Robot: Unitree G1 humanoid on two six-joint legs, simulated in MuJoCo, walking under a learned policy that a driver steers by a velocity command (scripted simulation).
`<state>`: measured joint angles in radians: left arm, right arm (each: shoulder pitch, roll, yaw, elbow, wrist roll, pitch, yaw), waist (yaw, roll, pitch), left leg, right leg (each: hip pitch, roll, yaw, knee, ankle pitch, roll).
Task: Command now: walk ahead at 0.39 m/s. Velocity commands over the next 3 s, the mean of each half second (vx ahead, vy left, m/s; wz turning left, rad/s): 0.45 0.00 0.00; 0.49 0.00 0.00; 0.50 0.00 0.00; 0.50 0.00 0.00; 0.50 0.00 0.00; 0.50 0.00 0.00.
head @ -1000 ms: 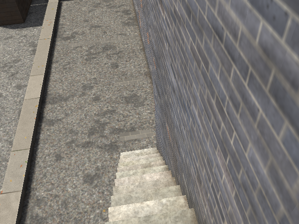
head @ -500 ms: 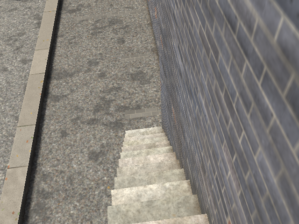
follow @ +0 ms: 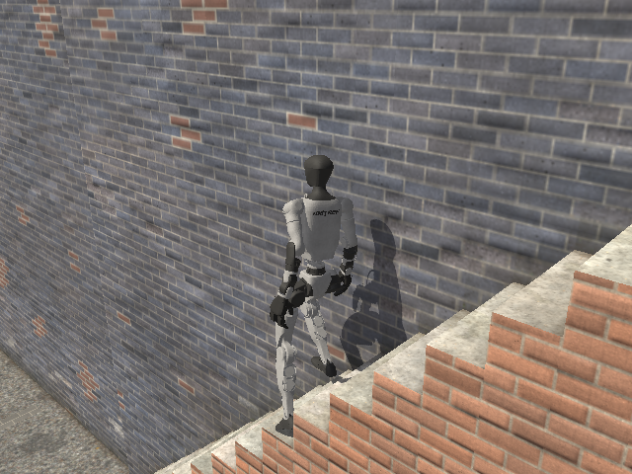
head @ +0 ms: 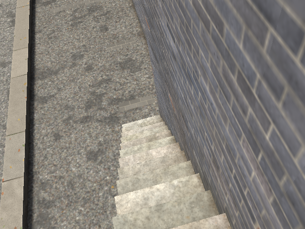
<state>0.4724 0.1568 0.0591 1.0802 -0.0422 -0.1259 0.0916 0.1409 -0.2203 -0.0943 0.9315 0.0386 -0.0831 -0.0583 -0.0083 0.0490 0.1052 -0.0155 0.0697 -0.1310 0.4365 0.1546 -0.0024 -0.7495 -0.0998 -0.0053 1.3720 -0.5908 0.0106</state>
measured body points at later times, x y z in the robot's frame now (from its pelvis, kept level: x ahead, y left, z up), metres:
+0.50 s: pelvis +0.21 +0.09 -0.33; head +0.18 +0.09 +0.12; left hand +0.27 +0.33 -0.48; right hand +0.20 -0.20 -0.47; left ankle +0.19 +0.20 -0.98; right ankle +0.17 -0.06 -0.93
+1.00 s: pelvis +0.43 +0.10 -0.47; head +0.42 +0.08 -0.02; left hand +0.40 +0.37 -0.61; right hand +0.44 -0.16 -0.63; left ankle +0.34 +0.24 -0.99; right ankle +0.42 -0.02 -1.20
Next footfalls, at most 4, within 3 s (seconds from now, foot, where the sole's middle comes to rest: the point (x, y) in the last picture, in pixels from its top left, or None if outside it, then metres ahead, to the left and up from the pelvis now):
0.12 right None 0.21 -0.08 -1.02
0.46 left None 0.23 0.20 -1.02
0.92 right None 0.46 -0.02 -1.24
1.26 left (141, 221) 0.63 0.28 -1.45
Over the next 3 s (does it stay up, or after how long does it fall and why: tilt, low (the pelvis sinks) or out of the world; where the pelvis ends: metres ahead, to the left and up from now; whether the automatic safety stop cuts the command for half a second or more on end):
stays up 1.31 0.30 -1.35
